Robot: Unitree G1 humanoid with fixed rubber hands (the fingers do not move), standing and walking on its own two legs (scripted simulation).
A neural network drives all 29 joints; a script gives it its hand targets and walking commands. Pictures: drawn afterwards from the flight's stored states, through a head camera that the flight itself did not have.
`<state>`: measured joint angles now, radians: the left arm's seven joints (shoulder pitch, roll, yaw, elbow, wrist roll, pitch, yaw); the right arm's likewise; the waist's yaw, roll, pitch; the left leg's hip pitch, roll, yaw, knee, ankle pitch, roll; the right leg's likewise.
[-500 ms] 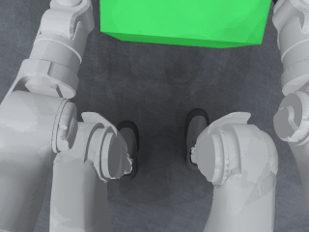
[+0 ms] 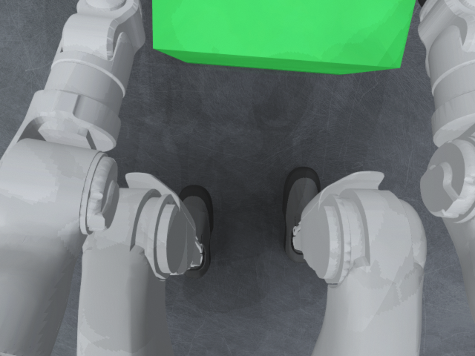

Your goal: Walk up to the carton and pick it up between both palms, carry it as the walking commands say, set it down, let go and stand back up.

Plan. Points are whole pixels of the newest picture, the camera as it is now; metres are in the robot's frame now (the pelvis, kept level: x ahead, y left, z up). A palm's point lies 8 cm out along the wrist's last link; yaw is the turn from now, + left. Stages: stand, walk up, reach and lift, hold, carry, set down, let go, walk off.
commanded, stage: reach and lift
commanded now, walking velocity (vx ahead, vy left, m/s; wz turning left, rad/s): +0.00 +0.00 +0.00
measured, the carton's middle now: out of the picture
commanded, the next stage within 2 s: none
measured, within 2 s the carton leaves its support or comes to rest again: leaves its support in 0.44 s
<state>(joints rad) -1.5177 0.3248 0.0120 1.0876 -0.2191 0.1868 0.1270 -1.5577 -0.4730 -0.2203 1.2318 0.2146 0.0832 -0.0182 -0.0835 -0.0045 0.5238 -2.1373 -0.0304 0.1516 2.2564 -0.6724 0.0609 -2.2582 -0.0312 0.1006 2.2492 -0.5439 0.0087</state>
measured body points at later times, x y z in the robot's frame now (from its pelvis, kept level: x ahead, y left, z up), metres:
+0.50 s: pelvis +0.00 +0.00 +0.00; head +0.37 -0.05 +0.23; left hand +0.57 +0.07 -0.19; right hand +0.53 -0.29 -0.18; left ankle +0.10 +0.09 -0.33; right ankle +0.12 -0.13 -0.33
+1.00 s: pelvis -0.02 +0.00 +0.01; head +0.35 -0.06 +0.25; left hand +0.58 +0.07 -0.14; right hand +0.53 -0.30 -0.12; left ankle +0.10 +0.09 -0.33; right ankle +0.12 -0.13 -0.33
